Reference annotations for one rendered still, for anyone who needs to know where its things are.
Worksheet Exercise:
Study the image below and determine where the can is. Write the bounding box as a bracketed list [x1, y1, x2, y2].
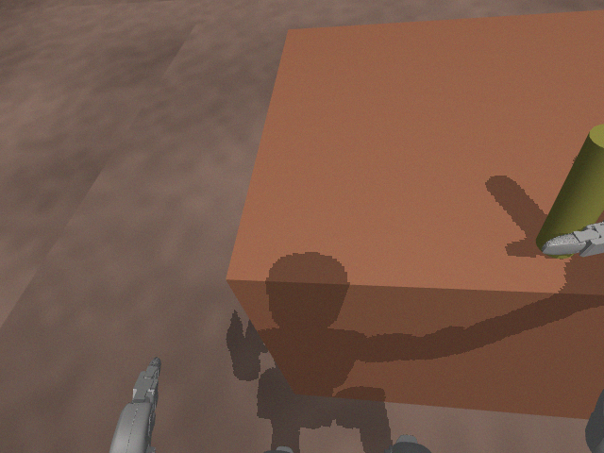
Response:
[536, 124, 604, 259]

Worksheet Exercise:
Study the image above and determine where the right robot arm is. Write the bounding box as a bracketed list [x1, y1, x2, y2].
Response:
[585, 389, 604, 453]

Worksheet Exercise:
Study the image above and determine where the left robot hand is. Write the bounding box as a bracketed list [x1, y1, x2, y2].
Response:
[109, 357, 161, 453]

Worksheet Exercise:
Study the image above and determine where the right robot hand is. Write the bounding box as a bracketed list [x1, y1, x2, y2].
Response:
[542, 221, 604, 257]

